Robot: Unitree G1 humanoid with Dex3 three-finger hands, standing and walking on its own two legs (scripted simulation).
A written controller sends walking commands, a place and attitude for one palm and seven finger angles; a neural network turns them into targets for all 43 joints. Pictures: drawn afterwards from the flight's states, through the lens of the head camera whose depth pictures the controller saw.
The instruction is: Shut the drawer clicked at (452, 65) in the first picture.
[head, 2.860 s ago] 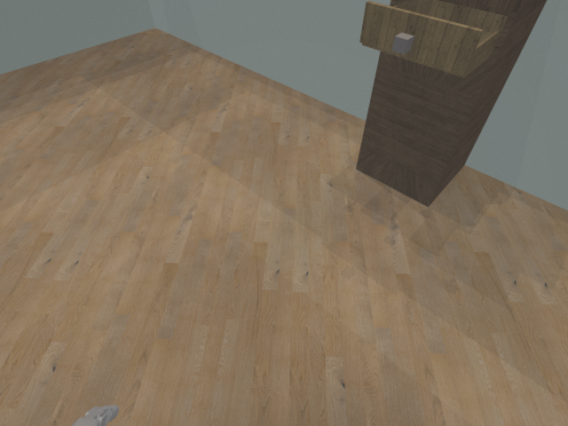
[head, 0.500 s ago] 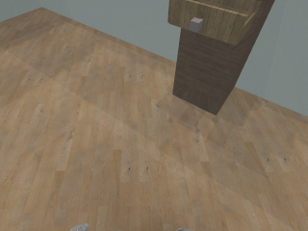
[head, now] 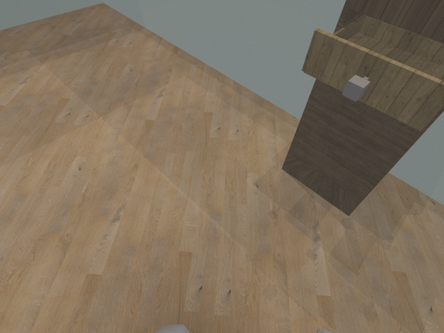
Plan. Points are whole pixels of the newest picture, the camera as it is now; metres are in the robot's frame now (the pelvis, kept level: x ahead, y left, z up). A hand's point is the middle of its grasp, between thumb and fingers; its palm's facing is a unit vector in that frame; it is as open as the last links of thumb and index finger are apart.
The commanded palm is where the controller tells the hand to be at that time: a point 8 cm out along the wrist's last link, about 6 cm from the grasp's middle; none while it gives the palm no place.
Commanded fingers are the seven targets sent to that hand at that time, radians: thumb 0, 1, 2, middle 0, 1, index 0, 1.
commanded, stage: turn to face it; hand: left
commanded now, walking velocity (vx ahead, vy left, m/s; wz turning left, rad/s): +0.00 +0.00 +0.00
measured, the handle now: (359, 85) +0.74 -0.30 +0.06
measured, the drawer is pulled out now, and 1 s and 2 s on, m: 0.23 0.23 0.23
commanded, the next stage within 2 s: take the last steps up to it in 1.12 s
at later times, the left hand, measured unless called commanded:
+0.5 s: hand (178, 272) +0.26 +0.12 -0.15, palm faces -0.17 -0.95 -0.28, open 7.4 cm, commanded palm none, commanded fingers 0.00 0.90 0.90 -0.20 -0.30 -0.20 -0.30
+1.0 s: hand (165, 257) +0.29 +0.16 -0.16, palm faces -0.39 -0.90 -0.21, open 7.4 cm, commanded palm none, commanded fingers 0.00 0.90 0.90 -0.20 -0.30 -0.20 -0.30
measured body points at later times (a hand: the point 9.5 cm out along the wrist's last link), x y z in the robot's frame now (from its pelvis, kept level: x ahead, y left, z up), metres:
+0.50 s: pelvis +0.12 -0.06 -0.01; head +0.15 -0.09 +0.44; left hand +0.27 +0.17 -0.13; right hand +0.08 -0.28 -0.18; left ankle +0.08 +0.08 -0.65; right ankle +0.17 -0.14 -0.73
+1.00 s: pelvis +0.14 +0.00 +0.01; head +0.17 +0.01 +0.46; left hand +0.31 +0.21 -0.15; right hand +0.11 -0.27 -0.11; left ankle +0.18 +0.09 -0.73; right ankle +0.13 -0.13 -0.69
